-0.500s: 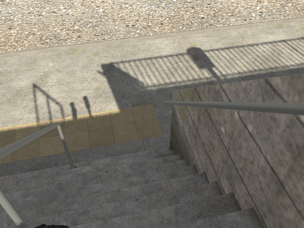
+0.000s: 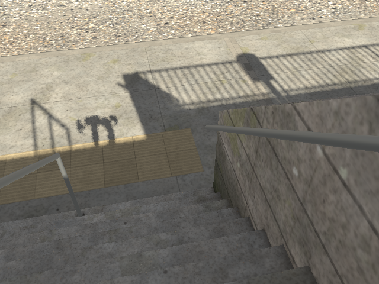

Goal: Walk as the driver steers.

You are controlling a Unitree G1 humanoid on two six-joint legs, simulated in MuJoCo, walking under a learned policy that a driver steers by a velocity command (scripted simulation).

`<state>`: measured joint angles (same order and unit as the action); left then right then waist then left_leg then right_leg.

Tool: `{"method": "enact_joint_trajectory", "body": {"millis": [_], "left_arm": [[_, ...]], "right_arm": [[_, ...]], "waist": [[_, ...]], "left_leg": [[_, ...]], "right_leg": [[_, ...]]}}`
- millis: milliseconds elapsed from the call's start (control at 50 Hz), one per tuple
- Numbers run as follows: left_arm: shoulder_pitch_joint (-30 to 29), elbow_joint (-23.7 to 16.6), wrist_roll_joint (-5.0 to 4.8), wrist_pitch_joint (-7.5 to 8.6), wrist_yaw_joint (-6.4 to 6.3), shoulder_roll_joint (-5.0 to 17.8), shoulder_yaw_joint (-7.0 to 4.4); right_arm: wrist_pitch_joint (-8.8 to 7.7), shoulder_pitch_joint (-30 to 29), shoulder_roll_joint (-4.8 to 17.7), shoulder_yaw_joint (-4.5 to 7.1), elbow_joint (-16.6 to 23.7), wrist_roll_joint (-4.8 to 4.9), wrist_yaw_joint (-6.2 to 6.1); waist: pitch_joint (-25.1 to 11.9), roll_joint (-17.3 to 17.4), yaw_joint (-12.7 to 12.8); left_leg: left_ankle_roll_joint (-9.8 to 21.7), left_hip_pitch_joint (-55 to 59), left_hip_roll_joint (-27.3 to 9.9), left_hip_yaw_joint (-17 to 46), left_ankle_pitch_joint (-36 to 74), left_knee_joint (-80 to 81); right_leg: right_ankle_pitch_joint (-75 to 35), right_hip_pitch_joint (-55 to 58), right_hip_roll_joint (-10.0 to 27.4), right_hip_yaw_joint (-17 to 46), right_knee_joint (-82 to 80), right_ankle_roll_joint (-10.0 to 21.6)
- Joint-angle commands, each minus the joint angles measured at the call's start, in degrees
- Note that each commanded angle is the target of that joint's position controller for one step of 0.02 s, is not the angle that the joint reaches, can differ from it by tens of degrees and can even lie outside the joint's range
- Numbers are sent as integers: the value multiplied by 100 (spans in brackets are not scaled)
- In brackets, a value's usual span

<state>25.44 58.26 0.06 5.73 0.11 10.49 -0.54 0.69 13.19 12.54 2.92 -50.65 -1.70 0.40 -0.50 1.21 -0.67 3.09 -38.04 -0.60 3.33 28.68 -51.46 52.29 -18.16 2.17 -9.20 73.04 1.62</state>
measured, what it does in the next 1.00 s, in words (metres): goes down, turning left: left foot 0.21 m lower, then right foot 0.21 m lower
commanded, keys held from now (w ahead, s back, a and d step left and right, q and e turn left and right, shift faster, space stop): w+q+shift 0.42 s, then w+shift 0.30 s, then w+e+shift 0.28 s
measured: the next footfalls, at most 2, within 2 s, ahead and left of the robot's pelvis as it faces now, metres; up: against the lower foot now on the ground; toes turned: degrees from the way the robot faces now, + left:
left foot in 0.08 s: +0.13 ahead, +0.10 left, -0.21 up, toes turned +5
right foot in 0.50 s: +0.40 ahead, -0.05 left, -0.41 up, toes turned +30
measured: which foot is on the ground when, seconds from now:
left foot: up 0.00-0.06, down 0.08-0.50, up 0.52-0.86, down 0.88-1.00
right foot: down 0.00-0.08, up 0.10-0.48, down 0.50-0.88, up 0.90-1.00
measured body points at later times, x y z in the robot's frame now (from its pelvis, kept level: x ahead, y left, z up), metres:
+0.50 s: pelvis +0.31 +0.05 -0.24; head +0.27 +0.06 +0.21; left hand +0.37 +0.33 -0.34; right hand +0.42 -0.18 -0.37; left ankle +0.11 +0.09 -0.78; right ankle +0.40 -0.04 -0.97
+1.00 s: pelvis +0.59 +0.20 -0.51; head +0.58 +0.19 -0.06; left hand +0.43 +0.39 -0.66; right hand +0.78 +0.03 -0.65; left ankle +0.53 +0.29 -1.23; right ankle +0.55 +0.03 -1.03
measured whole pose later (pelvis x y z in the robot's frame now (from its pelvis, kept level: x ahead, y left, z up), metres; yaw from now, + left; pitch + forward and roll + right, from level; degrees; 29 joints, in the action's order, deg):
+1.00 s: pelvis +0.59 +0.20 -0.51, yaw +25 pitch -1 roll +0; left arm 27.1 57.7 2.4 1.7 -2.1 10.7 -2.2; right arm -4.4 15.1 12.1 2.6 -52.6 -1.3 1.9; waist -1.7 0.8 4.1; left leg 3.7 -15.7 0.0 -2.7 -21.6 -39.0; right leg 34.3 -32.1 -1.3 4.0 100.7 8.3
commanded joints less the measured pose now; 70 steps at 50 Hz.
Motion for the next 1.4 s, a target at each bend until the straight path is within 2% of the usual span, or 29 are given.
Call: {"method": "enact_joint_trajectory", "body": {"millis": [20, 80, 100, 120, 160, 180, 240, 380, 440, 500, 540, 600, 620, 680, 720, 780, 860, 900, 920, 980, 1000, 1060, 1120, 1220, 1260, 1280, 1300, 1360, 1400], "left_arm": [[-867, -596, 215, 79, -146, 1157, -256], [-787, -387, 346, -320, -387, 1056, -422], [-1435, -616, 399, -406, -367, 497, -277], [-1195, -1387, 408, -387, -330, 3, -52], [-1455, -1620, 491, -240, -133, 480, -68], [-1574, -1665, 412, -195, -106, 245, -12], [-2541, -1838, 330, -378, -116, 390, -6], [-2440, -1699, 206, -284, 66, 272, -58], [-1532, -1587, 182, -209, -25, 523, -173], [1390, -809, -55, -241, -140, 916, -488], [385, -1035, 87, -181, 161, 701, -169], [969, -575, 34, 71, 173, 442, -106], [1081, -450, 22, 182, 145, 681, -110], [377, -546, 146, 98, 18, 1064, -91], [-291, -715, -170, 179, -152, 608, 37], [239, -507, -91, 21, -93, 907, -82], [582, -31, 334, -247, -162, 786, -124], [416, -114, 166, -323, -207, 955, -328], [1278, -370, -19, -319, -250, 435, -217], [654, -286, 294, -377, -225, 613, -307], [218, -354, 371, -435, -271, 276, -260], [-28, -441, 355, -678, -163, 243, -288], [-644, -786, 131, -432, 151, 91, -225], [1274, -244, 104, -812, -45, 953, -552], [1438, -340, 190, -675, 97, 1107, -607], [965, -296, -18, -583, 171, 1419, -454], [996, -218, -303, -478, 117, 1227, -327], [541, -326, -65, -330, 0, 1188, -260], [-430, -769, 132, -259, -100, 1048, -192]], "right_arm": [[42, 317, 377, 91, 348, 75, -8], [-7, 2223, 859, 375, -275, 130, 47], [-52, 2030, 776, 257, -287, 232, 164], [-97, 1820, 1051, 107, -283, 280, 162], [-157, 2679, 1120, 213, -568, 295, 34], [-161, 2311, 1445, 277, -451, 234, -38], [-315, 929, 512, -143, 250, 95, -129], [-380, 643, 641, -55, 416, 309, -184], [-257, 669, 614, -21, 412, 78, -159], [-169, -173, 461, 17, 545, 128, -99], [-246, 786, -618, -313, 1070, 287, -204], [-192, -66, -107, -231, 667, -258, -237], [-210, -46, -70, -199, 874, -253, -255], [-126, -445, 181, -88, 482, -155, -78], [-366, -1395, 233, -130, 837, -60, 138], [-353, -1771, 76, -216, 858, 50, 307], [-330, 694, 747, 159, 52, 137, -4], [-359, 1690, 892, 294, -181, 14, 34], [-430, 1555, 809, 141, -204, -134, 136], [-536, 1640, 539, 105, -306, 42, 142], [-659, 1474, 502, 85, -399, 116, 131], [-775, 682, 649, 49, -323, 4, 58], [-1015, 228, 227, -64, -282, 320, -102], [-775, -174, 1067, 180, -432, 45, -176], [-299, -341, 845, 203, -405, -202, -342], [-252, -436, 108, -15, 315, -181, -369], [-298, -296, 37, -143, 852, -399, -295], [-473, 223, 306, -44, 386, -423, -216], [-378, -333, 164, -168, 755, -240, -301]], "waist": [[908, -1175, -415], [15, -164, -1175], [726, 1020, -1348], [700, 2078, -250], [-342, 335, -577], [-439, 725, -390], [188, -186, 93], [-33, 445, -63], [387, 876, -5], [277, -252, 1571], [299, -1903, -196], [553, -106, 106], [611, -1228, -147], [755, -645, -236], [857, -109, -261], [865, -386, 425], [170, -748, -80], [343, 681, -782], [-324, 1110, 160], [-302, -25, 55], [297, 1098, 29], [526, 629, 500], [341, 32, 799], [-204, 774, 1492], [872, -786, 2031], [1337, -2385, 1084], [668, -1787, 517], [-49, 103, 24], [74, -829, -283]], "left_leg": [[350, 1277, -183, -751, -1051, 934], [1120, 3394, -29, -537, -2668, 2654], [1283, 3700, -290, 71, -1017, 2342], [1048, 4474, -353, 705, 3037, 228], [1706, 4992, -1120, 2497, -224, 657], [2131, 4626, -1570, 3711, -2124, 1242], [1740, 1212, -896, 3502, -3621, 1772], [1078, -39, 648, 2075, -5088, -14], [1155, 743, 687, 2282, -4351, -1359], [883, -263, 1365, 1122, -2996, -6595], [879, -3343, 1207, 364, -7257, -7488], [773, -3839, 689, 786, -5152, -6044], [559, -3766, 332, 1229, -4561, -4988], [27, -607, 465, 518, -2129, -2892], [204, -82, 273, 437, 1163, -220], [97, 1586, 97, -523, 497, 1070], [49, 3292, -172, -363, -727, 2528], [434, 5069, -933, 243, -489, 3532], [598, 6804, -2110, 825, 3325, 665], [918, 4509, -1976, 1027, -1927, 1507], [1027, 3520, -2317, 1458, -696, 1097], [612, 651, -1925, 524, -2509, 1012], [-187, -714, -1117, -909, -5682, 459], [-289, 534, -1562, -1490, -1327, -2537], [25, 156, -440, -1403, -4105, -7768], [63, -2327, 214, -1326, -7510, -8454], [86, -3250, -130, -492, -7073, -6669], [-209, -2927, -355, 210, -5603, -4730], [-770, -858, -165, 94, -3641, -2643]], "right_leg": [[-3767, -1068, 1475, 950, -1268, 565], [-6842, -473, 925, 51, 3772, 549], [-2073, -2536, -24, -70, 6325, 574], [-876, -4805, -254, 301, 5986, 420], [-471, -5886, 191, 1303, 4050, 201], [-740, -6150, 219, 1451, 3820, 28], [-4549, -3938, 37, 1427, 408, -627], [-8494, 145, -594, 983, -2843, -254], [-7292, 70, -568, 1300, -3233, -67], [-7464, 2554, 488, 1708, -5722, 510], [-11907, 3537, 1694, 2663, -2480, 353], [-6724, 1583, 904, 2438, -3164, 344], [-7766, 1089, 1413, 3483, -2817, 539], [-5154, -1908, 1277, 3499, -3696, 756], [-2747, -1987, 405, 2347, -2953, 555], [-3073, -1657, 188, 2273, -2684, 926], [-6397, -151, 115, 2324, 832, 1138], [-1501, -2238, -1042, 1592, 4186, 940], [-462, -4092, -685, 1668, 4295, 773], [-2100, -3846, 161, 1584, 2111, 680], [-2917, -3936, 321, 1900, 1800, 615], [-5298, -1947, 34, 1110, 204, 150], [-9633, -92, -46, 1064, -2431, 344], [-7571, 1989, -285, -6, -2137, 921], [-6340, 1878, 103, 1076, -5156, 1653], [-10777, 2171, 146, 1282, -2660, 1218], [-10716, 2662, 212, 2657, -2509, 1396], [-7112, 1351, 618, 3849, -2703, 1723], [-6487, -1383, 801, 5048, -3649, 2182]]}}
